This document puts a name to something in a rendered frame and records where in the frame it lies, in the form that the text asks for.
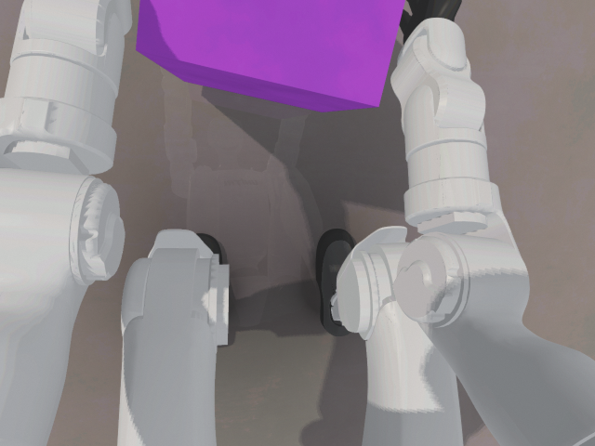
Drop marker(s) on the right robot shin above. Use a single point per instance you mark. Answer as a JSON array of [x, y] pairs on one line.
[[392, 234]]

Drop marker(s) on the left robot forearm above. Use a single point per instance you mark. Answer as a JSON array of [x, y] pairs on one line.
[[64, 77]]

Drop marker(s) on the right robot forearm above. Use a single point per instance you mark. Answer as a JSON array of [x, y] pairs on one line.
[[445, 144]]

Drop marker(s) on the robot right hand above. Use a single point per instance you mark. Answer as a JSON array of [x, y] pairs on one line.
[[426, 9]]

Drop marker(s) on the robot shin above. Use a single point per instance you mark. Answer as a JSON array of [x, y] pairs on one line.
[[136, 278], [392, 234]]

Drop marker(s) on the left robot shin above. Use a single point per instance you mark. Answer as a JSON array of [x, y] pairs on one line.
[[136, 278]]

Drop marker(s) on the carton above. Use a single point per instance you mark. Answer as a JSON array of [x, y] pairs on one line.
[[320, 55]]

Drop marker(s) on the robot right upper arm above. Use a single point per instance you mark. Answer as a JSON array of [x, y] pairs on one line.
[[468, 295]]

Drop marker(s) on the robot left upper arm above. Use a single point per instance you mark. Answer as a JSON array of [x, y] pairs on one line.
[[59, 233]]

